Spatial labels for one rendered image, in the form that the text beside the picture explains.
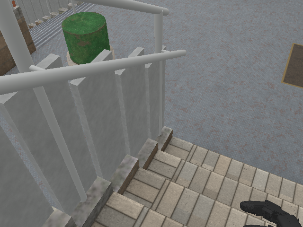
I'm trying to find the right robot hand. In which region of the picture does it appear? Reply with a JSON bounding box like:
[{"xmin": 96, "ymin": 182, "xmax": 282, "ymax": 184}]
[{"xmin": 240, "ymin": 200, "xmax": 302, "ymax": 227}]

